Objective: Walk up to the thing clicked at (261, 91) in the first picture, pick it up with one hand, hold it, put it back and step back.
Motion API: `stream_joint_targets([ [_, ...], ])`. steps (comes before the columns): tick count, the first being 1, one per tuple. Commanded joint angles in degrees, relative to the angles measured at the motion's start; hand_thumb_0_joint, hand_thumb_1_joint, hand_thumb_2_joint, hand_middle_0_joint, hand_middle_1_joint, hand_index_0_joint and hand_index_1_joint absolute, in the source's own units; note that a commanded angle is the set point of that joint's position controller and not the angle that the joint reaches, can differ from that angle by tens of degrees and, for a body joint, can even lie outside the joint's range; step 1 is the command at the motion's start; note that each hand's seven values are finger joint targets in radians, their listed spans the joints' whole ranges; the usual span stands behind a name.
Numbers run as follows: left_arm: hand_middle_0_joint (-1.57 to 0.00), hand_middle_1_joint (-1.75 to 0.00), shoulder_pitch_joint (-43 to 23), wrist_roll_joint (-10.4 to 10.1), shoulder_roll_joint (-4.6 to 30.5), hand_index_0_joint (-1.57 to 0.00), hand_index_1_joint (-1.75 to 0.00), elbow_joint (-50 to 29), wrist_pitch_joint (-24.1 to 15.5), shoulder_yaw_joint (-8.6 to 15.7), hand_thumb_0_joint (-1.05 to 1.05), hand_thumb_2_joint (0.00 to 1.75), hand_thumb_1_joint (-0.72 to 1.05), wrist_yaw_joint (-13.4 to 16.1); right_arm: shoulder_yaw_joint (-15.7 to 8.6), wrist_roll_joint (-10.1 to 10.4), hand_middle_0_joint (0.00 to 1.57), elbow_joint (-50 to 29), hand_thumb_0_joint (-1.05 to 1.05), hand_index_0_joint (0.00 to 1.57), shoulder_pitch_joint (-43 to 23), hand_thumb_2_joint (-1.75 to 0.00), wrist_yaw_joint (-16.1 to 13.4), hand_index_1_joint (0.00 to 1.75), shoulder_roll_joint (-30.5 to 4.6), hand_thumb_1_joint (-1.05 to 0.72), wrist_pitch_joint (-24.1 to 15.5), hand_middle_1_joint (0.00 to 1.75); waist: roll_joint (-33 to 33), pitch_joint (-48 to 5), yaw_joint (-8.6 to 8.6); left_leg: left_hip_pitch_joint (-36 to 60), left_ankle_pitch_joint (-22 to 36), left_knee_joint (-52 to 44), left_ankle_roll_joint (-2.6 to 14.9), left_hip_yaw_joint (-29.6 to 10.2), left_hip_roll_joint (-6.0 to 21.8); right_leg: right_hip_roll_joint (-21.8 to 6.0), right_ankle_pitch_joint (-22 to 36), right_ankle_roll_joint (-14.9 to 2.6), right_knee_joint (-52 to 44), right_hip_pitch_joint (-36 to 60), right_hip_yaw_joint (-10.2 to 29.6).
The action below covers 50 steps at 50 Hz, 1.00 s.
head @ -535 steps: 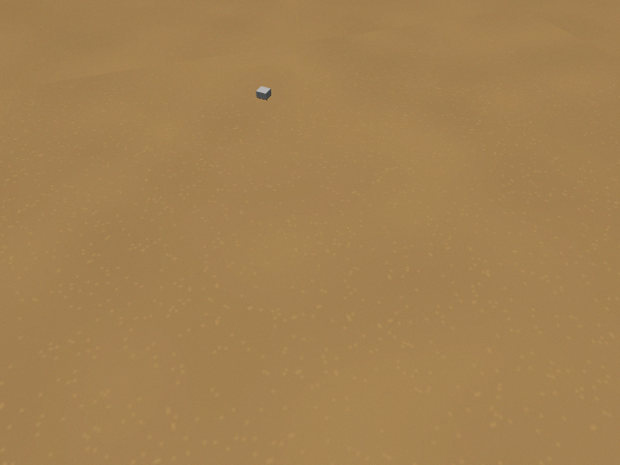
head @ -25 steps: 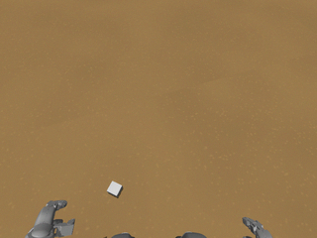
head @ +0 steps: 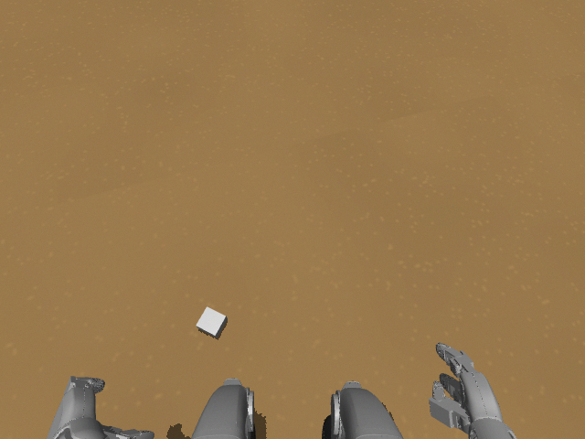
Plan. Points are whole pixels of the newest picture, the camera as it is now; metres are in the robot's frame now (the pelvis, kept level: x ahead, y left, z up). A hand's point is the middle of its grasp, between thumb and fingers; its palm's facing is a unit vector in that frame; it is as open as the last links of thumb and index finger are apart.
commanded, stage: rise first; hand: left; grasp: from above
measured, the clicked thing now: (212, 322) +0.40 +0.23 -0.67
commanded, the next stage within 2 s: none
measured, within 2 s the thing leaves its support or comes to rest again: neither
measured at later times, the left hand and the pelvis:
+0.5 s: hand (150, 359) +0.25 +0.29 -0.35, palm faces -0.09 -0.41 -0.91, open 14.0 cm; pelvis -0.07 -0.01 -0.18, yaw -2 degrees
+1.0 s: hand (175, 335) +0.33 +0.28 -0.47, palm faces -0.11 -0.44 -0.89, open 13.7 cm; pelvis -0.09 +0.00 -0.32, yaw -5 degrees
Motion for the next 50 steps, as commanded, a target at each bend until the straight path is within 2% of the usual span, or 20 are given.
stream_joint_targets([
  [1, -0.08, -1.01, -5.4, 3.2, 9.8, -0.04, -1.05, -6.3, 0.6, 2.0, 0.0, 1.03, -0.59, 4.0, -3.1, 0.0, 0.2, -5.2, 0.0, 0.2, 2.4, -0.89, -1.4, 0.3, -8.1, -0.84, -2.4, 0.3, 3.5, -17.9, -1.17, 7.9, 19.9, -3.5, -0.17, -0.7, -1.6, 2.4, 16.9, -2.19, -2.3, 4.7, 0.7],
  [3, -0.08, -1.01, -10.0, 5.2, 8.9, -0.05, -1.05, -1.9, 0.5, 0.9, 0.0, 1.02, -0.57, 5.5, -2.8, -0.1, 0.2, -4.2, 0.0, 0.2, 1.5, -0.88, -1.6, 0.3, -8.2, -0.83, -2.8, 0.3, 2.3, -16.7, -2.11, 3.6, 16.2, -0.9, -0.15, -1.0, -1.5, 2.2, 13.6, -2.42, 0.6, -0.7, 0.5],
  [6, -0.09, -1.01, -15.5, 8.9, 9.4, -0.06, -1.03, 3.7, 0.0, 1.6, 0.0, 1.0, -0.55, 9.3, -2.6, -0.7, 0.2, -2.8, 0.0, 0.2, 0.5, -0.89, -1.4, 0.3, -8.5, -0.84, -3.4, 0.3, 2.1, -19.2, -1.03, -2.8, 13.6, 4.7, -0.19, -0.7, -1.6, 2.0, 11.3, -2.62, 6.0, -6.6, 0.4],
  [7, -0.09, -1.01, -17.8, 9.7, 9.0, -0.06, -1.04, 5.0, -0.1, 1.3, 0.0, 1.01, -0.57, 10.7, -2.5, -0.8, 0.2, -2.3, 0.0, 0.2, 0.6, -0.89, -1.2, 0.3, -9.0, -0.85, -3.7, 0.3, 2.2, -21.1, -1.37, -4.0, 14.6, 6.1, -0.39, -0.9, -1.6, 2.0, 12.0, -2.71, 8.1, -8.2, 0.3],
  [8, -0.09, -1.01, -18.9, 10.5, 8.9, -0.06, -1.04, 6.3, 0.2, 1.4, 0.0, 1.0, -0.55, 12.2, -2.3, -0.9, 0.2, -1.7, 0.0, 0.2, 0.1, -0.89, -0.9, 0.3, -9.1, -0.85, -3.9, 0.3, 3.6, -22.9, -0.58, -4.9, 15.2, 7.2, -0.79, -1.3, -1.7, 1.9, 11.9, -2.98, 10.2, -10.1, 0.3],
  [10, -0.08, -1.03, -24.9, 12.6, 10.0, -0.06, -1.04, 10.2, 1.2, 1.5, 0.0, 0.99, -0.54, 15.5, -2.3, -1.1, 0.2, -0.5, 0.0, 0.2, -0.9, -0.89, -0.5, 0.3, -9.8, -0.85, -4.4, 0.3, 3.6, -25.2, -1.32, -8.5, 13.2, 10.8, -0.71, -1.0, -1.7, 2.0, 10.9, -2.84, 12.8, -14.1, 0.6],
  [12, -0.07, -1.03, -33.1, 13.7, 8.2, -0.07, -1.03, 13.3, 1.8, -0.4, 0.0, 0.98, -0.52, 19.0, -2.0, -1.8, 0.2, 2.0, 0.0, 0.2, -1.1, -0.89, 0.0, 0.3, -9.6, -0.86, -5.0, 0.3, 3.0, -25.9, -2.82, -13.3, 11.0, 14.4, -0.79, -1.3, -1.6, 2.0, 9.8, -2.66, 15.8, -19.3, 0.3],
  [13, -0.06, -1.05, -35.0, 13.9, 9.3, -0.06, -1.05, 16.1, 2.3, 0.8, 0.0, 0.99, -0.53, 21.0, -1.8, -2.2, 0.2, 3.1, 0.0, 0.2, -0.8, -0.89, 0.5, 0.3, -9.8, -0.87, -5.3, 0.3, 2.5, -28.6, -2.61, -14.7, 12.6, 16.9, -0.7, -0.9, -1.7, 2.0, 11.7, -2.47, 17.3, -20.1, 0.6],
  [15, -0.06, -1.06, -40.5, 15.6, 14.1, -0.07, -1.05, 20.4, 3.8, 3.3, 0.0, 0.98, -0.53, 25.3, -1.6, -3.0, 0.2, 4.5, 0.0, 0.2, -1.8, -0.9, 1.4, 0.3, -10.9, -0.9, -5.9, 0.3, 3.4, -31.8, -2.54, -17.9, 10.2, 19.7, -0.83, -1.3, -1.5, 1.9, 9.7, -2.39, 20.0, -23.8, 0.3],
  [16, -0.06, -1.06, -42.1, 15.7, 15.7, -0.07, -1.05, 22.7, 4.5, 5.0, 0.0, 0.99, -0.54, 27.1, -1.4, -3.4, 0.2, 5.2, 0.0, 0.2, -1.9, -0.9, 2.1, 0.3, -11.2, -0.9, -6.1, 0.3, 3.7, -34.2, -2.0, -18.3, 10.7, 21.2, -1.13, -1.5, -1.4, 1.8, 10.3, -2.32, 21.8, -24.5, 0.0],
  [18, -0.06, -1.07, -47.3, 15.2, 14.9, -0.07, -1.07, 25.9, 6.0, 4.9, 0.0, 0.99, -0.54, 29.8, -1.7, -4.3, 0.2, 6.7, 0.0, 0.2, -1.5, -0.9, 3.3, 0.3, -11.4, -0.91, -6.4, 0.3, 4.1, -36.8, -3.24, -21.1, 10.2, 24.9, -1.22, -0.7, -1.3, 1.9, 10.6, -1.98, 23.8, -25.7, -0.1],
  [20, -0.07, -1.09, -51.6, 14.2, 17.1, -0.08, -1.08, 29.4, 6.9, 6.4, 0.0, 0.99, -0.53, 31.5, -1.7, -5.2, 0.2, 8.3, 0.0, 0.2, -2.1, -0.91, 4.7, 0.3, -11.1, -0.91, -6.6, 0.3, 4.3, -37.2, -3.42, -24.8, 8.0, 28.2, -1.09, 0.0, -1.3, 1.9, 8.6, -1.61, 25.6, -29.3, 0.0],
  [23, -0.08, -1.07, -56.1, 13.4, 18.9, -0.09, -1.07, 33.7, 8.0, 7.4, 0.0, 0.99, -0.53, 32.7, -2.1, -6.5, 0.2, 10.2, 0.0, 0.2, -3.3, -0.91, 7.2, 0.3, -10.8, -0.91, -7.3, 0.3, 6.0, -37.7, -3.36, -29.9, 1.8, 31.8, -1.04, 0.2, -1.3, 1.9, 0.6, -1.53, 27.6, -34.0, 0.7],
  [26, -0.09, -1.06, -62.4, 12.5, 20.6, -0.09, -1.07, 35.6, 8.8, 8.7, 0.0, 1.01, -0.54, 33.7, -2.4, -7.1, 0.2, 11.5, 0.0, 0.2, -3.0, -0.91, 9.5, 0.3, -11.2, -0.91, -7.2, 0.3, 7.6, -39.6, -4.44, -31.6, -0.9, 34.8, -1.38, -0.4, -0.9, 2.1, -3.1, -1.51, 30.7, -38.1, 0.3],
  [27, -0.08, -1.08, -65.4, 13.0, 22.6, -0.09, -1.07, 35.8, 9.0, 9.0, 0.0, 0.99, -0.53, 33.8, -2.4, -7.2, 0.2, 12.2, 0.0, 0.2, -3.7, -0.91, 10.2, 0.3, -12.0, -0.91, -7.6, 0.3, 8.8, -39.3, -4.59, -32.1, -2.9, 35.0, -1.26, -1.0, -0.8, 2.2, -5.2, -1.67, 31.7, -41.6, -0.2],
  [33, -0.1, -1.06, -74.7, 13.2, 27.9, -0.11, -1.05, 38.7, 8.7, 11.3, 0.0, 0.98, -0.49, 33.5, -2.3, -7.2, 0.2, 14.5, 0.0, 0.2, -2.0, -0.91, 13.8, 0.3, -13.5, -0.91, -8.6, 0.3, 9.2, -39.1, -7.97, -39.1, -8.4, 41.6, -0.82, -1.9, -0.5, 2.3, -10.6, -1.23, 37.5, -48.5, -0.7],
  [39, -0.06, -1.09, -77.5, 14.0, 30.7, -0.09, -1.07, 43.6, 8.0, 12.7, 0.0, 0.97, -0.49, 30.4, -2.1, -6.1, 0.2, 16.0, 0.0, 0.2, 2.5, -0.91, 16.2, 0.3, -14.6, -0.91, -9.8, 0.3, 9.9, -38.3, -9.17, -44.3, -9.2, 46.3, -0.31, -2.2, -0.7, 2.6, -10.2, -1.16, 42.9, -53.1, -1.7],
  [44, -0.06, -1.12, -77.3, 16.4, 32.7, -0.1, -1.08, 45.6, 7.5, 13.2, 0.0, 0.94, -0.46, 28.1, -1.8, -5.4, 0.2, 16.5, 0.0, 0.2, 5.2, -0.9, 17.7, 0.3, -15.5, -0.9, -10.3, 0.3, 12.1, -37.1, -9.46, -44.5, -8.4, 47.8, -0.25, -3.5, -0.6, 2.3, -6.8, -1.48, 47.8, -57.5, -3.3],
  [46, -0.06, -1.12, -78.8, 17.5, 33.3, -0.1, -1.08, 46.6, 7.3, 14.0, 0.0, 0.95, -0.47, 28.6, -1.7, -5.4, 0.2, 16.5, 0.0, 0.2, 6.2, -0.91, 18.0, 0.3, -15.8, -0.91, -10.3, 0.3, 13.8, -37.9, -9.3, -43.3, -5.9, 48.7, -0.58, -3.6, -0.2, 2.2, -4.0, -1.76, 49.7, -58.9, -3.5],
  [50, -0.06, -1.13, -81.4, 18.7, 34.1, -0.11, -1.08, 47.1, 6.9, 15.0, 0.0, 0.93, -0.46, 29.3, -1.6, -6.0, 0.2, 17.0, 0.0, 0.2, 8.8, -0.91, 18.9, 0.3, -16.4, -0.91, -10.4, 0.3, 12.2, -36.4, -11.3, -46.7, -2.6, 51.9, -0.07, -3.1, -0.2, 2.2, -0.2, -1.44, 51.6, -57.8, -3.5],
])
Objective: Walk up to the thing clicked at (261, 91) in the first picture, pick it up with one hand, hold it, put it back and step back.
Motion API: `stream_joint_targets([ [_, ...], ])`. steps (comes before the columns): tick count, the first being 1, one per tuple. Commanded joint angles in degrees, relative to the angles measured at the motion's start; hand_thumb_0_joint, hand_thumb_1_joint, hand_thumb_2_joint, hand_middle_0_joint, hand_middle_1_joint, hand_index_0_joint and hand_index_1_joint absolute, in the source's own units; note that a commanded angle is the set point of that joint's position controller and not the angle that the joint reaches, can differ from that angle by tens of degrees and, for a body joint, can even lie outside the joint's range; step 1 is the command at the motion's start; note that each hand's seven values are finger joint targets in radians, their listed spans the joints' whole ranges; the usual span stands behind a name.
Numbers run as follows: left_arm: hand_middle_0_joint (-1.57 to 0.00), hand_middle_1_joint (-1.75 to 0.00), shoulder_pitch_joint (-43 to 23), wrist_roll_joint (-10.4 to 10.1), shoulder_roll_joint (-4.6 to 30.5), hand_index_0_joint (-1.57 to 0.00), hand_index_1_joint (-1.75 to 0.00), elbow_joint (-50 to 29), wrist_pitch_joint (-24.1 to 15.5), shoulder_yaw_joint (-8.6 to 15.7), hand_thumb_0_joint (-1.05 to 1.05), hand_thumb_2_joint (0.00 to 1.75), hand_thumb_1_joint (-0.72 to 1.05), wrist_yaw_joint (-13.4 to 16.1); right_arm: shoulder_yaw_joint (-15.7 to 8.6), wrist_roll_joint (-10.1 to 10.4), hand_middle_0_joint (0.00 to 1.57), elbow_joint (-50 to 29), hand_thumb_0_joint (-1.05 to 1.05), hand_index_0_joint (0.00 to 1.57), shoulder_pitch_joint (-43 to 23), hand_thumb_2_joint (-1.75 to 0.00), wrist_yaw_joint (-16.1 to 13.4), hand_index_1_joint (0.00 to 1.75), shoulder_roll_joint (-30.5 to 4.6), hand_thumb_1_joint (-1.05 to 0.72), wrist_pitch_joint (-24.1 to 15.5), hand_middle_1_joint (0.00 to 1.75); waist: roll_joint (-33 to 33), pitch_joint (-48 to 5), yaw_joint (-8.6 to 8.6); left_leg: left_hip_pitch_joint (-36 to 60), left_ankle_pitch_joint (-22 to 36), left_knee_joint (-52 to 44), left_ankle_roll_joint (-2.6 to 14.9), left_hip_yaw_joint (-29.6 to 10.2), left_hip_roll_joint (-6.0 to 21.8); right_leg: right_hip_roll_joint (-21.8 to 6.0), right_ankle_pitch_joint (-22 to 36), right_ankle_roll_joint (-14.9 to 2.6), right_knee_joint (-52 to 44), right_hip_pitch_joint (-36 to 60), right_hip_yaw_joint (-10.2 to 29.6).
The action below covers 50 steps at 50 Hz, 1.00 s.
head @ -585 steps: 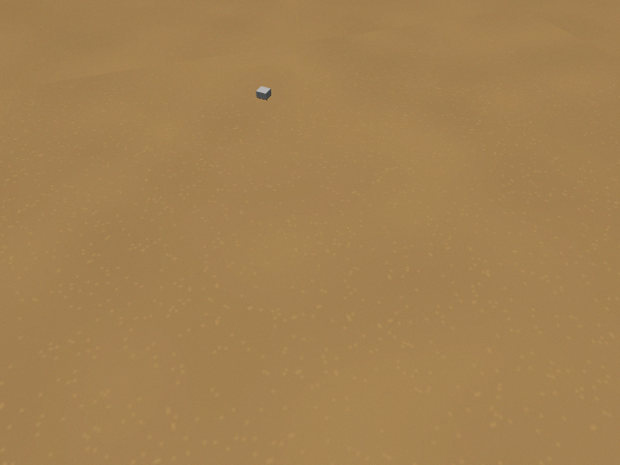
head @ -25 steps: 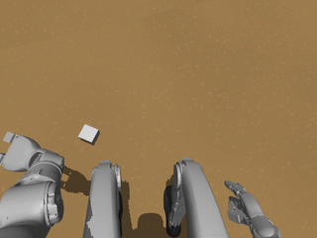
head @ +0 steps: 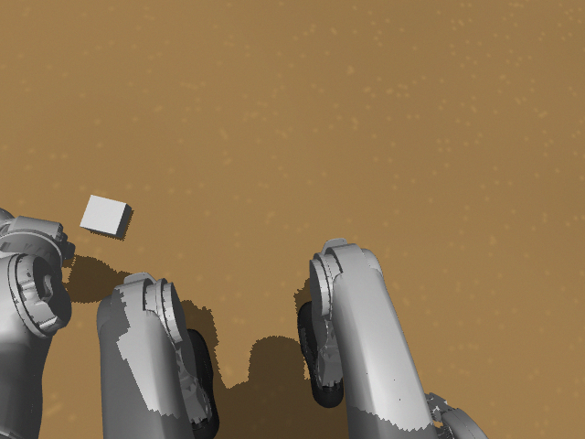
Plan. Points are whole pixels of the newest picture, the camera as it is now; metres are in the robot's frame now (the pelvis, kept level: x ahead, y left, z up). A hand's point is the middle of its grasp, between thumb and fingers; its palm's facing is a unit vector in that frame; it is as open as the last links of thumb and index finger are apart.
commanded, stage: rise first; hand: left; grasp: from above
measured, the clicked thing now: (106, 216) +0.47 +0.27 -0.35
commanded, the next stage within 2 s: none
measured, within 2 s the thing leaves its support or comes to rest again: neither
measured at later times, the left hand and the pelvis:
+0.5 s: hand (40, 230) +0.42 +0.32 -0.21, palm faces -0.05 -0.46 -0.89, open 13.7 cm; pelvis +0.01 +0.00 -0.04, yaw -2 degrees
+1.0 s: hand (48, 223) +0.44 +0.32 -0.23, palm faces -0.06 -0.46 -0.89, open 13.8 cm; pelvis +0.01 +0.00 -0.05, yaw -4 degrees
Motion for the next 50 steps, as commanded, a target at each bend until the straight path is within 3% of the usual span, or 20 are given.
stream_joint_targets([
  [1, -0.06, -1.13, -17.8, 2.2, 15.0, -0.11, -1.08, -4.4, -0.7, 0.0, 0.0, 0.92, -0.45, 3.1, -3.5, 0.2, 0.2, -1.1, 0.0, 0.2, 11.3, -0.91, 0.6, 0.3, -14.0, -0.91, -1.7, 0.3, 9.0, -36.8, -0.87, 27.0, 4.8, -12.4, -0.9, 1.4, -1.8, 1.4, 6.1, -1.45, -12.3, 17.2, -3.7],
  [5, -0.06, -1.13, -19.6, 2.6, 17.6, -0.12, -1.08, -4.2, -1.3, 0.7, 0.0, 0.92, -0.45, 2.8, -2.4, -0.4, 0.2, -0.7, 0.0, 0.2, 13.1, -0.91, 1.4, 0.3, -13.9, -0.91, -1.7, 0.3, 8.5, -36.7, -2.21, 24.8, 6.7, -9.4, -0.5, 2.4, -1.8, 1.8, 8.0, -1.14, -11.8, 19.8, -3.7],
  [8, -0.06, -1.13, -18.1, 3.5, 20.5, -0.11, -1.08, -1.8, -1.2, 2.9, 0.0, 0.93, -0.46, 2.5, -2.6, -0.4, 0.2, -1.1, 0.0, 0.2, 13.0, -0.91, 1.7, 0.3, -15.2, -0.91, -1.7, 0.3, 7.8, -36.7, -1.4, 21.4, 6.0, -7.6, 0.02, 3.4, -2.1, 2.1, 6.8, -0.98, -11.7, 21.3, -3.5],
  [11, -0.07, -1.12, -19.0, 4.4, 21.6, -0.11, -1.09, -4.3, -1.3, 3.0, 0.0, 0.94, -0.48, 2.1, -1.7, -0.7, 0.2, -1.6, 0.0, 0.2, 13.0, -0.91, 1.9, 0.3, -14.1, -0.91, -1.4, 0.3, 9.5, -37.3, -1.56, 22.2, 6.7, -6.7, -0.04, 3.3, -2.0, 2.2, 7.3, -1.03, -10.9, 20.7, -3.9],
  [12, -0.07, -1.12, -17.8, 4.4, 22.1, -0.1, -1.08, -2.2, -1.1, 4.2, 0.0, 0.95, -0.49, 2.4, -3.0, -0.7, 0.2, -1.4, 0.0, 0.2, 13.1, -0.91, 1.9, 0.3, -16.1, -0.91, -1.4, 0.3, 10.8, -37.8, -0.68, 23.5, 6.2, -7.5, -0.45, 2.9, -1.7, 2.3, 6.8, -1.34, -10.1, 20.1, -4.2],
  [13, -0.07, -1.1, -19.1, 4.7, 21.1, -0.1, -1.07, -3.9, -0.9, 3.0, 0.0, 0.96, -0.5, 2.3, -2.2, -0.9, 0.2, -1.5, 0.0, 0.2, 13.3, -0.91, 1.9, 0.3, -14.8, -0.91, -1.3, 0.3, 11.2, -36.8, -1.73, 24.3, 7.0, -6.8, -0.47, 2.5, -1.6, 2.4, 7.7, -1.31, -9.9, 19.0, -4.6],
  [17, -0.08, -1.09, -19.2, 4.9, 21.9, -0.1, -1.07, -3.8, -1.3, 3.5, 0.0, 0.96, -0.51, 2.2, -2.4, -1.2, 0.2, -1.5, 0.0, 0.2, 13.7, -0.91, 2.1, 0.3, -16.2, -0.91, -1.0, 0.3, 11.4, -35.4, -2.36, 22.9, 6.7, -6.3, -0.4, 1.9, -1.4, 2.5, 7.9, -1.36, -9.1, 18.2, -5.0],
  [18, -0.08, -1.08, -21.0, 4.9, 21.6, -0.1, -1.07, -6.9, -1.8, 2.7, 0.0, 0.96, -0.51, 1.9, -1.2, -1.3, 0.2, -1.3, 0.0, 0.2, 13.7, -0.91, 2.2, 0.3, -14.4, -0.91, -1.1, 0.3, 11.8, -35.8, -2.71, 23.3, 7.7, -5.9, -0.46, 1.6, -1.4, 2.4, 8.7, -1.37, -8.4, 17.9, -5.3],
  [20, -0.07, -1.1, -18.0, 5.0, 21.5, -0.1, -1.07, -3.8, -1.4, 2.6, 0.0, 0.95, -0.5, 1.5, -2.1, -1.4, 0.2, -1.6, 0.0, 0.2, 13.6, -0.91, 2.1, 0.3, -16.0, -0.91, -1.1, 0.3, 12.0, -34.5, -2.94, 23.2, 7.2, -5.7, -0.41, 1.4, -1.4, 2.5, 8.0, -1.55, -7.7, 16.9, -5.6],
  [29, -0.08, -1.07, -18.3, 4.2, 22.6, -0.09, -1.06, -4.5, -0.4, 3.6, 0.0, 0.97, -0.53, 1.5, -1.1, -1.7, 0.2, -1.9, 0.0, 0.2, 14.4, -0.91, 2.6, 0.3, -16.8, -0.92, -0.5, 0.3, 12.9, -34.7, -2.57, 23.6, 8.7, -4.7, -0.71, 0.9, -1.1, 2.8, 9.7, -1.73, -6.6, 17.5, -5.9],
  [30, -0.08, -1.07, -17.9, 4.7, 22.9, -0.09, -1.06, -2.5, -0.2, 3.3, 0.0, 0.97, -0.53, 1.7, -1.1, -1.8, 0.2, -2.5, 0.0, 0.2, 13.4, -0.91, 2.6, 0.3, -17.3, -0.92, -0.6, 0.3, 13.5, -33.6, -2.73, 22.4, 7.5, -4.7, -0.55, 0.9, -1.2, 2.8, 8.6, -1.83, -6.3, 16.9, -5.8],
  [31, -0.08, -1.07, -20.8, 4.8, 23.7, -0.09, -1.07, -6.3, -0.8, 3.6, 0.0, 0.98, -0.53, 1.8, -0.3, -2.1, 0.2, -2.2, 0.0, 0.2, 14.6, -0.91, 2.7, 0.3, -16.3, -0.92, -0.5, 0.3, 12.8, -34.6, -3.49, 21.8, 8.6, -4.0, -0.46, 1.2, -1.2, 2.9, 10.2, -1.58, -6.6, 18.7, -5.7],
  [34, -0.09, -1.07, -20.1, 5.3, 24.7, -0.1, -1.06, -4.3, -0.9, 4.0, 0.0, 0.98, -0.53, 2.0, -0.2, -2.2, 0.2, -2.0, 0.0, 0.2, 14.3, -0.91, 2.9, 0.3, -16.9, -0.92, -0.6, 0.3, 12.6, -33.6, -3.28, 20.9, 7.5, -4.0, -0.46, 0.9, -1.2, 2.9, 8.7, -1.72, -6.1, 17.7, -6.0],
  [35, -0.09, -1.06, -20.7, 5.7, 24.7, -0.09, -1.06, -5.1, -1.1, 3.7, 0.0, 0.99, -0.54, 1.9, 0.7, -2.4, 0.2, -1.4, 0.0, 0.2, 15.3, -0.91, 3.1, 0.3, -16.0, -0.92, -0.6, 0.3, 13.6, -33.1, -3.99, 22.1, 8.8, -3.9, -0.63, 0.6, -1.1, 2.8, 9.9, -1.78, -5.8, 17.2, -6.3],
  [36, -0.08, -1.08, -19.4, 5.9, 23.1, -0.09, -1.07, -0.5, -0.7, 2.0, 0.0, 0.97, -0.53, 1.7, 0.1, -2.6, 0.2, -2.3, 0.0, 0.2, 13.5, -0.91, 3.1, 0.3, -17.5, -0.92, -0.9, 0.3, 12.6, -30.7, -4.93, 20.6, 6.0, -3.6, -0.25, 0.4, -1.2, 2.9, 7.3, -1.77, -6.0, 15.6, -6.3],
  [37, -0.09, -1.06, -21.3, 6.0, 24.7, -0.09, -1.06, -4.1, -1.1, 2.6, 0.0, 0.99, -0.53, 1.5, 0.3, -2.7, 0.2, -2.1, 0.0, 0.2, 14.8, -0.91, 3.2, 0.3, -17.2, -0.91, -1.1, 0.3, 11.9, -30.9, -5.15, 19.7, 6.5, -3.2, -0.07, 0.6, -1.3, 3.0, 7.8, -1.47, -6.7, 16.6, -6.2],
  [38, -0.1, -1.05, -21.6, 5.5, 25.6, -0.1, -1.05, -4.8, -1.6, 4.1, 0.0, 0.97, -0.52, 2.1, 0.8, -2.6, 0.2, -1.4, 0.0, 0.2, 15.1, -0.91, 3.4, 0.3, -16.9, -0.91, -1.0, 0.3, 12.4, -32.2, -4.03, 19.6, 6.7, -3.4, -0.32, 0.7, -1.2, 3.0, 8.0, -1.56, -6.4, 17.7, -6.2],
  [44, -0.1, -1.06, -20.2, 5.4, 24.8, -0.1, -1.05, -1.8, -0.9, 2.7, 0.0, 0.97, -0.52, 1.8, 0.8, -2.8, 0.2, -2.3, 0.0, 0.2, 13.9, -0.91, 3.8, 0.3, -18.0, -0.92, -1.5, 0.3, 12.5, -30.7, -4.99, 18.6, 5.1, -2.8, -0.07, 0.4, -1.5, 3.1, 6.4, -1.55, -6.2, 16.6, -6.5],
  [46, -0.1, -1.05, -20.4, 5.3, 25.3, -0.1, -1.05, -1.9, -0.9, 3.5, 0.0, 0.97, -0.52, 2.1, 1.8, -2.6, 0.2, -1.5, 0.0, 0.2, 14.8, -0.91, 4.2, 0.3, -17.4, -0.92, -1.5, 0.3, 12.6, -31.1, -4.53, 18.9, 6.5, -2.5, -0.21, 0.2, -1.3, 3.2, 7.9, -1.54, -5.9, 16.5, -6.8],
  [50, -0.1, -1.06, -21.4, 5.9, 26.3, -0.11, -1.05, -3.1, -1.1, 3.4, 0.0, 0.97, -0.51, 2.2, 1.9, -2.9, 0.2, -1.4, 0.0, 0.2, 15.5, -0.91, 4.6, 0.3, -17.6, -0.91, -1.7, 0.3, 13.4, -31.5, -5.48, 19.7, 7.3, -2.3, -0.26, -0.1, -1.3, 3.2, 8.7, -1.47, -5.3, 17.3, -7.1],
])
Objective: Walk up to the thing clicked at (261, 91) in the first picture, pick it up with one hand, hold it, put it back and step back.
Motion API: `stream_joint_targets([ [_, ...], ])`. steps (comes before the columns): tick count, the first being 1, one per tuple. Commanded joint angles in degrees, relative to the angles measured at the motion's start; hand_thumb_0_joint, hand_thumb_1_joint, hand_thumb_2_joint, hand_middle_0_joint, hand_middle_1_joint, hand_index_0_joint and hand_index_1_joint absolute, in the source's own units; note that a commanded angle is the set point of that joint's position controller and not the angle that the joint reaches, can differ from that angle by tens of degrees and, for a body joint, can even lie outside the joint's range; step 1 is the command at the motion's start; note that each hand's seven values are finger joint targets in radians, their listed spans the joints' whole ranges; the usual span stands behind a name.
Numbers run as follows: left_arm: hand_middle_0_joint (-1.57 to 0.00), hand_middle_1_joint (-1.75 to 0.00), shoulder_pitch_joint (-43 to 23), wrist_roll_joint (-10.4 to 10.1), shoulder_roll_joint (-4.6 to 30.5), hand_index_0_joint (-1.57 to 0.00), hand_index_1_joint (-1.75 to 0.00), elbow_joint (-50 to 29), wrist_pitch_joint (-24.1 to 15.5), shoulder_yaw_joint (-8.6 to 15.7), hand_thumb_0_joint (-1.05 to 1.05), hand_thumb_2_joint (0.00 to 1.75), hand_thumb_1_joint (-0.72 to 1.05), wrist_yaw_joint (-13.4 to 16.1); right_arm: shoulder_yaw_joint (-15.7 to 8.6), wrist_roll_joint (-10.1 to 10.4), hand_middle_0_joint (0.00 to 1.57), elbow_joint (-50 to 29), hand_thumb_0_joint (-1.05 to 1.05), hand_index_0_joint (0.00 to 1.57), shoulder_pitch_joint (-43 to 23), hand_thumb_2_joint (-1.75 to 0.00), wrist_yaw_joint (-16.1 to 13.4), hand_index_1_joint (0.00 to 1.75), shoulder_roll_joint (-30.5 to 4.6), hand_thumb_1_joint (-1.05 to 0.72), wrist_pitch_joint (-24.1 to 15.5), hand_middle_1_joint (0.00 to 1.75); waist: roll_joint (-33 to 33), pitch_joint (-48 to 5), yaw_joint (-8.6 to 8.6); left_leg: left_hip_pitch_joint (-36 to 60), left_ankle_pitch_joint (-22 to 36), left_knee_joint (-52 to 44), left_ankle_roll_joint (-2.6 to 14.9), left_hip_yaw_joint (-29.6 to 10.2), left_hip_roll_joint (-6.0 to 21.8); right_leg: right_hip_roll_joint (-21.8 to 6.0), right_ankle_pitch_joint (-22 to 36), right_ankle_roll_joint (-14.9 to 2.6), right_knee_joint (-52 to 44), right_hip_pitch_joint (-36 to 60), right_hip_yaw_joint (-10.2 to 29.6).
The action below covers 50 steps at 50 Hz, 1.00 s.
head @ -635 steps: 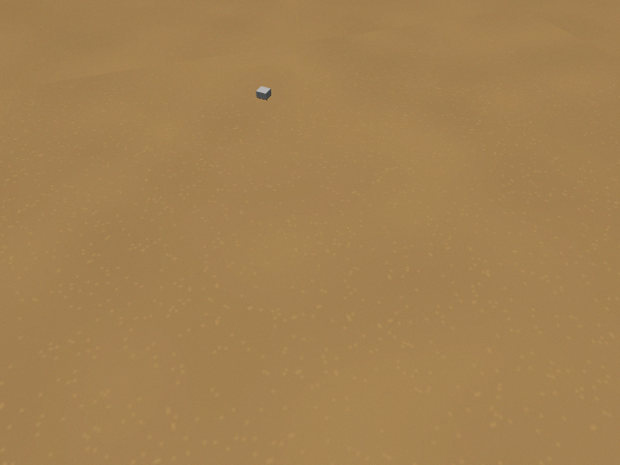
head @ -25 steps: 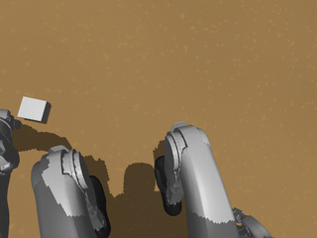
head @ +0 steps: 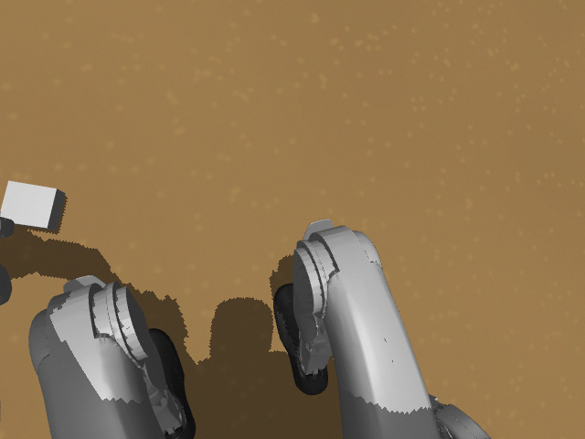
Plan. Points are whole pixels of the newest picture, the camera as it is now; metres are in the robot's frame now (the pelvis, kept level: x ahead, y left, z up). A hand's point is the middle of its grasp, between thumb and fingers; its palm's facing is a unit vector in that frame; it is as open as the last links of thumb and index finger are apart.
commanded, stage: rise first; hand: left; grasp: from above
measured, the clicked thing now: (33, 206) +0.45 +0.30 -0.30
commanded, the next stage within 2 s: approach in 1.64 s
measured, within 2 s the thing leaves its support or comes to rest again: neither
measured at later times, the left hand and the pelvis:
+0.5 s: hand out of the picture +0.42 +0.35 -0.19, palm faces -0.04 -0.45 -0.89, open 13.3 cm; pelvis +0.00 +0.00 +0.00, yaw -1 degrees
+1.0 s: hand out of the picture +0.42 +0.35 -0.18, palm faces -0.05 -0.44 -0.90, open 12.6 cm; pelvis +0.00 +0.00 +0.00, yaw -1 degrees
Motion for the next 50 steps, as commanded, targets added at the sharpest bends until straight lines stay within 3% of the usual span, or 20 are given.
stream_joint_targets([
  [1, -0.1, -1.06, -15.4, 1.4, 15.7, -0.11, -1.04, -7.0, -0.3, -1.6, 0.0, 0.95, -0.49, 2.3, -3.0, 0.3, 0.2, 2.2, 0.0, 0.2, 14.7, -0.91, 0.3, 0.3, -14.3, -0.91, -0.6, 0.3, 15.9, -39.4, -1.35, 26.3, 8.0, -13.6, 0.44, 4.1, -1.2, 2.2, 8.2, -1.28, -13.4, 21.2, -4.1],
  [6, -0.13, -1.03, -15.6, 1.7, 16.1, -0.14, -1.02, -8.0, -0.1, -2.1, 0.0, 0.94, -0.48, 2.2, -3.1, 0.3, 0.2, 1.8, 0.0, 0.2, 14.8, -0.91, 0.8, 0.3, -15.0, -0.92, -0.7, 0.3, 18.7, -39.7, -1.59, 28.3, 9.2, -13.7, 0.05, 4.0, -1.1, 2.3, 9.5, -1.61, -12.7, 21.1, -4.4],
  [7, -0.15, -0.97, -16.1, 1.8, 15.7, -0.1, -1.02, -7.6, -0.1, -2.6, 0.0, 1.02, -0.56, 2.0, -2.5, 0.0, 0.2, 2.0, 0.0, 0.2, 14.5, -0.91, 1.0, 0.3, -14.3, -0.92, -0.7, 0.3, 17.7, -39.3, -2.07, 27.8, 8.9, -13.0, 0.3, 3.9, -1.1, 2.3, 9.4, -1.43, -12.8, 20.7, -4.4],
  [9, -0.16, -1.0, -14.5, 1.5, 16.0, -0.16, -1.01, -7.0, 0.1, -1.3, 0.0, 0.94, -0.46, 2.5, -2.7, 0.4, 0.2, 2.3, 0.0, 0.2, 15.9, -0.91, 1.1, 0.3, -14.9, -0.92, -0.6, 0.3, 18.3, -40.2, -1.22, 28.1, 9.9, -13.6, -0.04, 4.1, -1.1, 2.5, 10.1, -1.55, -12.9, 22.1, -4.3],
  [13, -0.17, -0.99, -15.5, 1.7, 15.1, -0.17, -0.99, -6.7, 0.1, -2.4, 0.0, 0.93, -0.44, 2.4, -2.0, 0.2, 0.2, 1.9, 0.0, 0.2, 15.9, -0.91, 1.4, 0.3, -14.5, -0.92, -0.7, 0.3, 18.6, -39.6, -2.32, 28.9, 11.1, -13.0, -0.15, 3.8, -0.9, 2.4, 11.4, -1.66, -12.5, 21.4, -4.5],
  [19, -0.2, -0.96, -15.9, 1.6, 17.2, -0.2, -0.96, -4.5, -0.6, -1.8, 0.0, 0.89, -0.4, 3.1, -1.4, 0.1, 0.2, 2.4, 0.0, 0.2, 15.8, -0.91, 1.7, 0.3, -15.3, -0.92, -1.3, 0.3, 17.0, -38.2, -2.65, 26.5, 9.3, -12.8, 0.26, 3.6, -1.0, 2.5, 9.7, -1.38, -13.0, 22.3, -4.6],
  [22, -0.2, -0.97, -17.6, 2.1, 18.2, -0.21, -0.96, -4.9, -0.5, -3.1, 0.0, 0.87, -0.38, 3.0, -0.7, -0.4, 0.2, 1.7, 0.0, 0.2, 14.9, -0.9, 2.0, 0.3, -15.4, -0.91, -1.6, 0.3, 16.7, -36.5, -3.82, 26.2, 7.7, -12.6, 0.54, 3.3, -1.1, 2.5, 8.4, -1.24, -13.1, 21.1, -4.9],
  [24, -0.22, -0.95, -17.0, 1.5, 19.3, -0.23, -0.94, -4.6, -0.6, -1.8, 0.0, 0.85, -0.36, 3.4, -1.8, -0.1, 0.2, 1.1, 0.0, 0.2, 14.6, -0.91, 1.8, 0.3, -17.1, -0.91, -1.8, 0.3, 17.9, -37.7, -2.93, 26.0, 7.5, -12.9, 0.51, 3.9, -1.2, 2.8, 8.1, -1.36, -13.7, 22.7, -4.5],
  [25, -0.23, -0.93, -16.3, 1.7, 19.5, -0.24, -0.93, -3.9, -0.6, -1.2, 0.0, 0.85, -0.35, 3.7, -0.6, -0.2, 0.2, 2.1, 0.0, 0.2, 15.3, -0.91, 2.0, 0.3, -15.5, -0.91, -1.8, 0.3, 16.6, -38.0, -2.75, 25.1, 7.9, -12.4, 0.67, 3.9, -1.2, 2.7, 8.5, -1.12, -13.7, 23.5, -4.5],
  [31, -0.25, -0.92, -17.0, 2.0, 19.9, -0.25, -0.91, -6.4, -0.1, -2.2, 0.0, 0.83, -0.33, 3.2, -0.5, -0.3, 0.2, 1.4, 0.0, 0.2, 15.2, -0.9, 2.3, 0.3, -15.8, -0.91, -1.6, 0.3, 18.7, -38.2, -3.32, 27.7, 10.5, -12.2, 0.35, 3.4, -1.0, 2.6, 11.2, -1.28, -12.7, 22.7, -5.1],
  [35, -0.27, -0.89, -14.3, 1.2, 19.2, -0.28, -0.88, -5.4, 0.4, -0.6, 0.0, 0.8, -0.3, 3.3, -0.8, 0.2, 0.2, 1.7, 0.0, 0.2, 16.3, -0.9, 2.7, 0.3, -16.0, -0.91, -1.3, 0.3, 19.1, -39.6, -2.38, 28.3, 11.3, -12.7, 0.07, 3.3, -0.8, 2.9, 12.1, -1.37, -12.6, 24.0, -5.1],
  [36, -0.27, -0.89, -14.3, 1.4, 18.7, -0.28, -0.89, -5.6, 0.5, -2.1, 0.0, 0.8, -0.31, 2.9, -0.7, 0.2, 0.2, 1.2, 0.0, 0.2, 14.9, -0.91, 2.6, 0.3, -15.9, -0.92, -1.3, 0.3, 19.0, -38.2, -2.61, 27.3, 9.8, -12.8, 0.25, 3.0, -0.9, 2.8, 10.8, -1.48, -12.4, 22.3, -5.1],
  [42, -0.29, -0.88, -15.3, 1.4, 18.6, -0.3, -0.87, -7.5, 0.5, -2.2, 0.0, 0.78, -0.28, 2.4, -0.8, 0.4, 0.2, 1.5, 0.0, 0.2, 16.0, -0.9, 2.8, 0.3, -16.1, -0.91, -1.3, 0.3, 19.1, -38.0, -2.87, 28.2, 9.7, -13.1, 0.13, 2.9, -0.8, 2.8, 10.6, -1.49, -12.5, 22.1, -5.1],
  [47, -0.28, -0.89, -15.8, 1.7, 17.0, -0.29, -0.88, -4.9, 0.0, -4.3, 0.0, 0.79, -0.29, 1.9, -0.8, 0.6, 0.2, 1.7, 0.0, 0.2, 15.2, -0.9, 2.6, 0.3, -16.1, -0.91, -2.1, 0.3, 18.1, -35.1, -3.95, 25.5, 5.5, -13.1, 0.56, 2.6, -1.2, 2.7, 6.6, -1.53, -13.2, 19.3, -5.1],
  [50, -0.27, -0.9, -15.7, 1.6, 17.5, -0.29, -0.88, -5.5, -0.4, -3.7, 0.0, 0.78, -0.29, 2.3, -0.8, 0.4, 0.2, 1.7, 0.0, 0.2, 15.5, -0.9, 2.5, 0.3, -15.9, -0.91, -2.4, 0.3, 17.1, -36.0, -3.39, 25.0, 6.7, -12.4, 0.67, 3.4, -1.3, 2.9, 7.3, -1.34, -13.7, 21.3, -4.6],
])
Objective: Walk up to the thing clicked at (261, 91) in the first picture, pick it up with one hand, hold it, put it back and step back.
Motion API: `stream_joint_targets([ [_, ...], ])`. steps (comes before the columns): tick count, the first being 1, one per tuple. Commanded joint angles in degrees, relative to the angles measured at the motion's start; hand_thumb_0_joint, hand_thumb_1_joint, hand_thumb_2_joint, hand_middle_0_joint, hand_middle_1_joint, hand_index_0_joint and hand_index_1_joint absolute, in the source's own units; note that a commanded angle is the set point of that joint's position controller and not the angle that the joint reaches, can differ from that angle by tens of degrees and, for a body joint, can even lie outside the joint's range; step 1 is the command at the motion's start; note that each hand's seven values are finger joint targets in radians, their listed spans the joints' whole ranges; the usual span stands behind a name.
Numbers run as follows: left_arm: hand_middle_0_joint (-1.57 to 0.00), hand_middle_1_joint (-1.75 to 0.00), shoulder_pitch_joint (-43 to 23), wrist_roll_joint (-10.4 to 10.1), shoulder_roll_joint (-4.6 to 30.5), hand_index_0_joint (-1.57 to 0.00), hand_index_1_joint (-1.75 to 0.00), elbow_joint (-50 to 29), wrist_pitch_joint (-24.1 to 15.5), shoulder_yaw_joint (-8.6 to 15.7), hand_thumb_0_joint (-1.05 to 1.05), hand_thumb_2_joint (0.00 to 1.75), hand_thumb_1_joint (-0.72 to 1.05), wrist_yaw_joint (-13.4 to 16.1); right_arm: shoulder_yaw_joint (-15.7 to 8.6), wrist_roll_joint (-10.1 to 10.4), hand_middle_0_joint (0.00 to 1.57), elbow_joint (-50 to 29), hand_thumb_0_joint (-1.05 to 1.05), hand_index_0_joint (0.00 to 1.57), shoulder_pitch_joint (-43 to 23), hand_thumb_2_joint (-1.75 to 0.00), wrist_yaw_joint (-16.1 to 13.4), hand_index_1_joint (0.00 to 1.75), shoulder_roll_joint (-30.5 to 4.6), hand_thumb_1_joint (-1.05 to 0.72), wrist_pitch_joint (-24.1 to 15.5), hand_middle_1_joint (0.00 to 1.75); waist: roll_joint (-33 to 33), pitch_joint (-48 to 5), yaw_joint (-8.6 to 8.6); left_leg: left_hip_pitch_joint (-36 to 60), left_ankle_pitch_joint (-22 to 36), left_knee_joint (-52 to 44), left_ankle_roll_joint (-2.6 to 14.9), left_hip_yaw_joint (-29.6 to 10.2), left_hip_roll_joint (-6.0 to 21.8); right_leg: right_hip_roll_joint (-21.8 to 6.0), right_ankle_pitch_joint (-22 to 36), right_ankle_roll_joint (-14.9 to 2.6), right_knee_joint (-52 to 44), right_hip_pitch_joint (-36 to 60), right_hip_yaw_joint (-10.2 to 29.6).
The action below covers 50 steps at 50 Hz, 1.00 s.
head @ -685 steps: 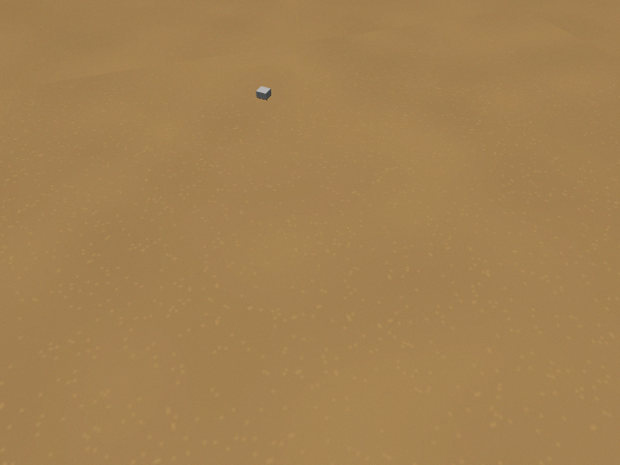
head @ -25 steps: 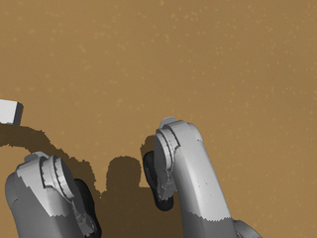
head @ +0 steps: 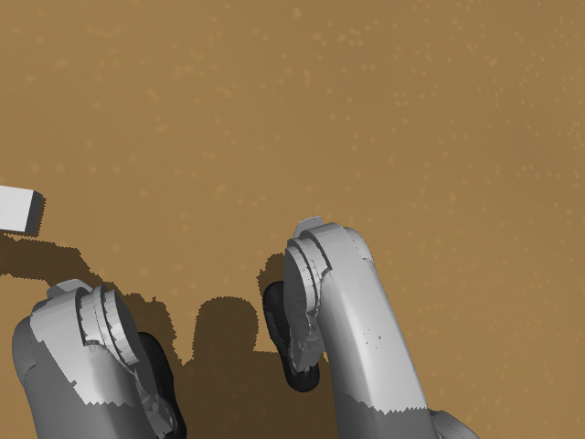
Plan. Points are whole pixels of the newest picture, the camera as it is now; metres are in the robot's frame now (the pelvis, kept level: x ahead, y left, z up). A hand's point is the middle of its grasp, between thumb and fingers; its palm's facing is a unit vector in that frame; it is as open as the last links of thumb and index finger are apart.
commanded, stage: rise first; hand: left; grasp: from above
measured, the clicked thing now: (8, 209) +0.44 +0.31 -0.30
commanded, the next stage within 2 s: approach in 0.64 s
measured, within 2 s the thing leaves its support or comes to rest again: neither
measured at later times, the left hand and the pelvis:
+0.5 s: hand out of the picture +0.42 +0.36 -0.18, palm faces -0.03 -0.44 -0.90, open 12.3 cm; pelvis +0.00 +0.00 +0.00, yaw +0 degrees
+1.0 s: hand out of the picture +0.42 +0.33 -0.18, palm faces -0.08 -0.45 -0.89, open 12.5 cm; pelvis +0.00 +0.00 +0.00, yaw +1 degrees
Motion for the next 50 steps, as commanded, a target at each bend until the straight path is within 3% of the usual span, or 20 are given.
stream_joint_targets([
  [1, -0.29, -0.88, -14.3, 1.5, 13.9, -0.3, -0.87, -6.4, -1.0, -1.3, 0.0, 0.79, -0.28, 2.6, -3.6, 0.2, 0.2, 2.2, 0.0, 0.2, 15.1, -0.9, -0.1, 0.3, -15.4, -0.91, -1.0, 0.3, 18.3, -38.5, -1.96, 26.3, 7.6, -14.2, 0.57, 4.5, -1.0, 2.4, 8.0, -1.52, -13.8, 20.6, -3.8],
  [3, -0.28, -0.89, -14.8, 1.2, 13.7, -0.29, -0.88, -6.9, -0.8, -1.7, 0.0, 0.79, -0.29, 2.8, -3.8, 0.1, 0.2, 2.3, 0.0, 0.2, 14.3, -0.9, 0.0, 0.3, -15.6, -0.91, -1.1, 0.3, 19.1, -38.0, -1.67, 26.9, 6.7, -14.7, 0.49, 4.3, -0.9, 2.4, 7.4, -1.64, -13.6, 19.8, -4.0],
  [5, -0.29, -0.87, -13.6, 0.9, 13.4, -0.3, -0.85, -6.7, -0.9, -0.4, 0.0, 0.77, -0.27, 3.3, -3.9, 0.3, 0.2, 2.1, 0.0, 0.2, 15.0, -0.9, 0.1, 0.3, -15.5, -0.91, -0.9, 0.3, 20.5, -39.0, -1.14, 29.3, 8.4, -15.3, 0.02, 4.0, -0.7, 2.3, 9.0, -1.87, -13.1, 19.9, -4.2],
  [8, -0.29, -0.88, -15.4, 1.4, 14.0, -0.3, -0.87, -7.2, -0.8, -1.2, 0.0, 0.78, -0.28, 3.2, -3.6, 0.1, 0.2, 2.1, 0.0, 0.2, 14.4, -0.9, 0.2, 0.3, -15.3, -0.91, -0.9, 0.3, 19.6, -39.0, -1.81, 26.6, 8.6, -13.8, 0.54, 4.9, -0.9, 2.4, 9.4, -1.61, -13.5, 20.6, -3.7],
  [13, -0.31, -0.85, -14.7, 1.8, 15.4, -0.32, -0.84, -6.9, -0.8, 0.6, 0.0, 0.77, -0.27, 3.7, -3.8, 0.0, 0.2, 2.5, 0.0, 0.2, 15.3, -0.9, 0.3, 0.3, -15.7, -0.91, -0.8, 0.3, 20.1, -40.1, -1.28, 28.1, 9.7, -14.3, 0.36, 4.8, -0.7, 2.5, 10.4, -1.6, -13.4, 21.9, -3.8],
  [15, -0.32, -0.85, -15.9, 2.0, 15.1, -0.33, -0.84, -7.5, -0.7, -0.6, 0.0, 0.76, -0.25, 3.3, -3.8, -0.4, 0.2, 2.5, 0.0, 0.2, 14.7, -0.9, 0.6, 0.3, -15.7, -0.91, -0.9, 0.3, 19.6, -39.1, -2.08, 27.1, 8.8, -14.3, 0.55, 4.9, -0.8, 2.3, 9.7, -1.52, -13.3, 21.5, -3.9],
  [17, -0.32, -0.83, -14.6, 1.3, 15.3, -0.33, -0.82, -7.5, -0.4, 0.2, 0.0, 0.75, -0.25, 3.1, -3.8, 0.0, 0.2, 2.3, 0.0, 0.2, 14.9, -0.9, 0.5, 0.3, -15.7, -0.91, -0.9, 0.3, 19.5, -39.6, -1.3, 27.9, 9.4, -14.4, 0.43, 4.7, -0.7, 2.4, 9.8, -1.58, -13.5, 21.5, -3.9],
  [19, -0.32, -0.84, -15.0, 1.4, 14.4, -0.33, -0.83, -6.2, -0.2, -1.1, 0.0, 0.76, -0.25, 2.8, -3.8, -0.2, 0.2, 2.4, 0.0, 0.2, 15.1, -0.9, 0.6, 0.3, -15.8, -0.91, -0.9, 0.3, 19.3, -38.9, -2.31, 26.8, 8.8, -14.3, 0.63, 5.0, -0.9, 2.5, 9.5, -1.46, -13.8, 21.5, -3.7],
  [20, -0.31, -0.85, -13.2, 1.1, 14.8, -0.33, -0.84, -5.8, -0.2, -0.4, 0.0, 0.75, -0.26, 2.7, -3.8, 0.3, 0.2, 2.2, 0.0, 0.2, 15.1, -0.9, 0.5, 0.3, -16.0, -0.91, -1.0, 0.3, 18.2, -39.3, -1.26, 25.7, 8.5, -14.0, 0.8, 5.2, -0.9, 2.7, 9.0, -1.35, -14.2, 22.6, -3.4],
  [21, -0.32, -0.84, -12.9, 1.0, 13.7, -0.33, -0.83, -4.9, 0.0, -1.1, 0.0, 0.76, -0.25, 2.5, -3.5, 0.2, 0.2, 2.3, 0.0, 0.2, 14.9, -0.9, 0.5, 0.3, -15.4, -0.91, -0.9, 0.3, 17.0, -39.0, -1.48, 25.5, 8.6, -13.7, 0.83, 5.2, -0.9, 2.7, 9.1, -1.28, -14.3, 22.5, -3.4],
  [24, -0.32, -0.85, -14.0, 1.3, 15.5, -0.34, -0.83, -5.5, -0.6, -0.5, 0.0, 0.74, -0.24, 2.7, -3.5, 0.2, 0.2, 2.6, 0.0, 0.2, 15.3, -0.9, 0.1, 0.3, -15.5, -0.91, -1.1, 0.3, 17.9, -39.8, -1.11, 25.5, 8.8, -14.0, 0.8, 5.3, -1.0, 2.8, 9.3, -1.34, -14.2, 23.3, -3.2],
  [31, -0.33, -0.83, -15.6, 1.5, 14.9, -0.34, -0.82, -6.2, -1.4, -1.8, 0.0, 0.75, -0.24, 3.0, -3.3, -0.3, 0.2, 2.7, 0.0, 0.2, 14.2, -0.9, 0.3, 0.3, -15.4, -0.91, -1.9, 0.3, 18.2, -36.9, -2.69, 26.7, 6.5, -14.1, 0.7, 4.6, -0.9, 2.5, 7.3, -1.37, -14.1, 20.3, -3.8],
  [32, -0.33, -0.82, -14.1, 1.7, 15.7, -0.34, -0.81, -6.8, -1.5, -0.3, 0.0, 0.75, -0.24, 3.3, -3.9, 0.0, 0.2, 2.7, 0.0, 0.2, 15.2, -0.9, 0.3, 0.3, -16.3, -0.91, -2.0, 0.3, 19.3, -38.5, -1.99, 27.9, 8.1, -14.3, 0.62, 4.7, -0.8, 2.5, 8.8, -1.44, -14.2, 21.4, -3.7],
  [36, -0.32, -0.84, -13.7, 1.5, 15.0, -0.34, -0.82, -6.8, -1.4, -0.3, 0.0, 0.73, -0.23, 3.5, -3.6, 0.0, 0.2, 3.0, 0.0, 0.2, 14.4, -0.9, 0.5, 0.3, -15.6, -0.91, -2.1, 0.3, 21.2, -38.9, -1.27, 29.0, 7.5, -15.1, 0.26, 4.2, -0.7, 2.2, 8.2, -1.76, -13.4, 20.1, -4.1],
  [37, -0.34, -0.79, -14.2, 1.1, 13.8, -0.31, -0.83, -6.3, -1.2, -1.0, 0.0, 0.81, -0.31, 3.2, -3.6, -0.2, 0.2, 2.6, 0.0, 0.2, 15.0, -0.9, 0.6, 0.3, -15.5, -0.91, -1.9, 0.3, 20.4, -39.1, -2.08, 29.2, 8.9, -14.4, 0.18, 4.7, -0.7, 2.4, 9.7, -1.6, -13.6, 21.2, -4.0],
  [38, -0.26, -0.87, -13.4, 0.8, 13.7, -0.27, -0.86, -6.1, -1.3, -0.5, 0.0, 0.78, -0.28, 3.3, -3.8, 0.0, 0.2, 2.9, 0.0, 0.2, 15.1, -0.9, 0.5, 0.3, -15.9, -0.9, -1.9, 0.3, 20.6, -39.8, -1.5, 29.4, 9.7, -14.7, 0.03, 4.6, -0.6, 2.5, 10.3, -1.72, -13.3, 21.3, -4.1],
  [39, -0.23, -0.94, -14.5, 0.9, 12.6, -0.27, -0.9, -5.8, -1.3, -1.6, 0.0, 0.77, -0.26, 3.1, -3.4, -0.3, 0.2, 2.8, 0.0, 0.2, 15.0, -0.89, 0.7, 0.3, -15.2, -0.9, -2.0, 0.3, 20.3, -38.8, -2.5, 28.9, 9.8, -14.4, 0.09, 4.3, -0.7, 2.3, 10.6, -1.71, -12.9, 20.6, -4.3],
  [41, -0.23, -0.95, -14.2, 0.4, 11.8, -0.27, -0.91, -5.8, -1.4, -1.5, 0.0, 0.79, -0.27, 3.4, -3.7, -0.2, 0.2, 3.1, 0.0, 0.2, 15.2, -0.89, 0.7, 0.3, -15.7, -0.9, -2.1, 0.3, 20.3, -38.4, -2.36, 28.7, 9.3, -14.8, 0.14, 4.2, -0.6, 2.4, 10.4, -1.59, -13.4, 20.8, -4.2],
  [48, -0.22, -0.97, -23.3, 0.2, 6.4, -0.25, -0.95, -5.1, -1.8, -6.2, 0.0, 0.85, -0.32, 5.1, -4.3, -1.3, 0.2, 4.8, 0.0, 0.2, 15.7, -0.9, 1.2, 0.3, -16.1, -0.9, -3.2, 0.3, 20.5, -38.7, -6.18, 30.6, 6.4, -14.9, -0.13, 3.3, -0.8, 2.0, 8.1, -1.45, -14.2, 18.9, -4.7],
  [50, -0.22, -0.97, -24.6, -0.2, 7.3, -0.24, -0.96, -5.2, -1.8, -5.2, 0.0, 0.87, -0.35, 6.4, -4.7, -1.4, 0.2, 5.1, 0.0, 0.2, 16.5, -0.9, 1.3, 0.3, -17.0, -0.91, -3.4, 0.3, 20.9, -40.3, -5.94, 31.2, 7.0, -15.4, -0.32, 3.5, -0.8, 2.2, 9.0, -1.38, -14.6, 21.2, -4.4],
])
